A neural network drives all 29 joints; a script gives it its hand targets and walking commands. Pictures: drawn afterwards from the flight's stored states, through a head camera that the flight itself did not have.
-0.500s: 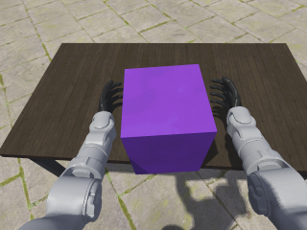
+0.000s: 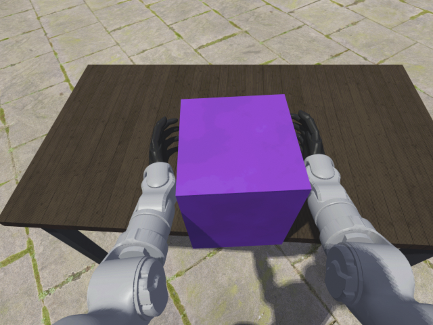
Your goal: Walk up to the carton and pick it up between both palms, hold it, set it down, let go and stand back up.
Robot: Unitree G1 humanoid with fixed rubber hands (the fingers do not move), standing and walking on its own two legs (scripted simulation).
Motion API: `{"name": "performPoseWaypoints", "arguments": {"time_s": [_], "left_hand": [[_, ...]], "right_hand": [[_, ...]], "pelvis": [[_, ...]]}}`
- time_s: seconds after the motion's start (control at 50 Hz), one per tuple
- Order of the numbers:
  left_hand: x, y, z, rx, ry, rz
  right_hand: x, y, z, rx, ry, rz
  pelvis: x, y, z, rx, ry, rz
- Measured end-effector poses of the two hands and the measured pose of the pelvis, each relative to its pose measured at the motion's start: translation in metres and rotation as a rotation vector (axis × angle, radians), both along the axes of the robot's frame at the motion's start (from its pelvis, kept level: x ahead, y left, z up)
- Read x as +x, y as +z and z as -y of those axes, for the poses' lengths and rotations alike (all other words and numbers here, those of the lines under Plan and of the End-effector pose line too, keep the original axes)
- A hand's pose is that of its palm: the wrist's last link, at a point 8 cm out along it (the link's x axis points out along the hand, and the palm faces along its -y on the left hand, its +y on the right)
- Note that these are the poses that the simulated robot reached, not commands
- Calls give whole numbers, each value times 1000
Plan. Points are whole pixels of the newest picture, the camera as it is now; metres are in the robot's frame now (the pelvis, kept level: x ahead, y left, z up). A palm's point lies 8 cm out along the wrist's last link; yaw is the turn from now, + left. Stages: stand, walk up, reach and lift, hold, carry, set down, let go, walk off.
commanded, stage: reach and lift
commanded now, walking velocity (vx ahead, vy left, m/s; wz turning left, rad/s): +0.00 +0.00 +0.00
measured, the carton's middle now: (235, 177) +0.41 -0.02 +0.00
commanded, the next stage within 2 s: none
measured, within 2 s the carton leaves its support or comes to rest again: leaves its support in 0.74 s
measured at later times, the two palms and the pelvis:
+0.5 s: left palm (158, 160) +0.42 +0.13 +0.06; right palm (309, 151) +0.43 -0.16 +0.05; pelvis +0.03 +0.00 +0.01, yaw -1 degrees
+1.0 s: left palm (157, 145) +0.42 +0.12 +0.10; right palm (319, 142) +0.42 -0.17 +0.09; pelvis +0.03 +0.00 +0.01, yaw -1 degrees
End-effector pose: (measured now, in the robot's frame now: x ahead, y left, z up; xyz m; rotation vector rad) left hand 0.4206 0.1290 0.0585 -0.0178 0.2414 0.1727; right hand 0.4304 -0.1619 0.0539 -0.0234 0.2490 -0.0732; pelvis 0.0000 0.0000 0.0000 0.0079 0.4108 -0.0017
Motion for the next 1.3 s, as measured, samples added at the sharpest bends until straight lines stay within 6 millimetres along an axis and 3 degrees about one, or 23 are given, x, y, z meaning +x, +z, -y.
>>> {"name": "performPoseWaypoints", "arguments": {"time_s": [0.4, 0.8, 0.92, 1.08, 1.3], "left_hand": [[-1, -3, -4, 51, -23, 2], [2, 9, 0, 36, -27, -13], [1, 27, 4, 32, -30, 0], [-4, 64, 5, 34, -32, 25], [-27, 104, -2, 17, -15, 42]], "right_hand": [[0, 0, -3, -44, 26, 19], [-2, 5, 0, -23, 7, 4], [-5, 20, 4, -20, -3, 17], [-10, 59, 5, -19, -9, 42], [-29, 105, -2, -16, 5, 59]], "pelvis": [[28, 5, 0, -2, -15, 36], [39, 7, 0, -6, -11, 84], [37, 8, -1, -7, -10, 114], [30, 10, -1, -9, -13, 182], [9, 12, -1, -9, -22, 288]]}}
